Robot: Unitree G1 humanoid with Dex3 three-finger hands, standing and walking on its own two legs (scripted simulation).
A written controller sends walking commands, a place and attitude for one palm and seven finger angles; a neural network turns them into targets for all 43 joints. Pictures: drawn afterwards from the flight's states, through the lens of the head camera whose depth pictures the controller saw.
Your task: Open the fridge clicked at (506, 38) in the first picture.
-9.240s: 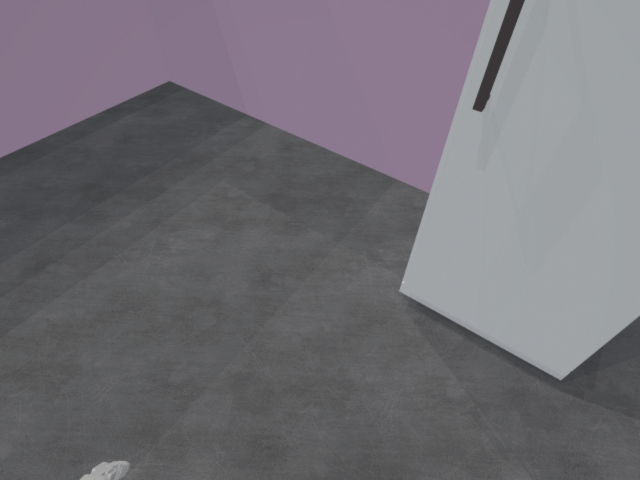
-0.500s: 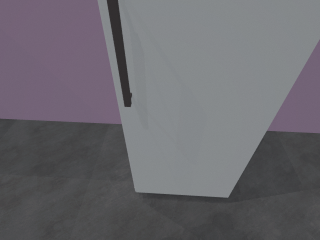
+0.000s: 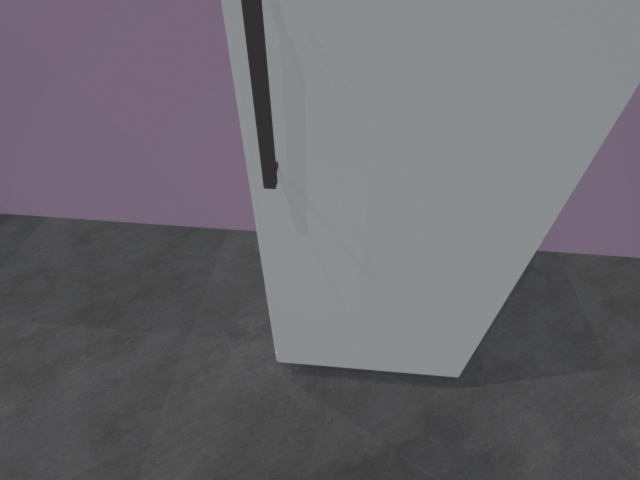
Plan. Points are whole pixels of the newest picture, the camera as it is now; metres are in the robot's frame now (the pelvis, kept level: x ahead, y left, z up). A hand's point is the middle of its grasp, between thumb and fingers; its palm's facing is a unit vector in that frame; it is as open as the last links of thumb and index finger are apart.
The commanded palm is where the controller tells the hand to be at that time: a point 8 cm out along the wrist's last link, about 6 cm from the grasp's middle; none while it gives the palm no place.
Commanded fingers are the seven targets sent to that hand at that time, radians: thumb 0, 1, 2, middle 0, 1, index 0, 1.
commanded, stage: come to a stop and stand still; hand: left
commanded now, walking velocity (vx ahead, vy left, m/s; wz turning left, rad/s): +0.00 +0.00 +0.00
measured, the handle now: (263, 84) +0.57 +0.10 +0.24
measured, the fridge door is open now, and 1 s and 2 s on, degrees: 0 0 0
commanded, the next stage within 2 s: look again from close up in 0.46 s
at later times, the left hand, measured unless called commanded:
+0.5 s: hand out of the picture +0.03 +0.23 -0.15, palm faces -0.08 -0.95 -0.31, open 7.4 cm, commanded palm none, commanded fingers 0.00 0.90 0.90 -0.20 -0.30 -0.20 -0.30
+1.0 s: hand out of the picture +0.12 +0.22 -0.14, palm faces -0.10 -0.94 -0.32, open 7.4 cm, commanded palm none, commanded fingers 0.00 0.90 0.90 -0.20 -0.30 -0.20 -0.30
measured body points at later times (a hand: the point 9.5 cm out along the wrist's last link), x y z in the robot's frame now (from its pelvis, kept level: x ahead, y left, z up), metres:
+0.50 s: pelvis -0.02 +0.00 +0.01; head -0.02 -0.01 +0.46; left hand +0.04 +0.28 -0.13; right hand +0.01 -0.29 -0.13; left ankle +0.06 +0.09 -0.73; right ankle -0.01 -0.12 -0.73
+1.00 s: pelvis +0.03 -0.02 +0.02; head +0.05 -0.02 +0.46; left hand +0.12 +0.26 -0.12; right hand +0.10 -0.31 -0.12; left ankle +0.06 +0.09 -0.73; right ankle -0.01 -0.12 -0.73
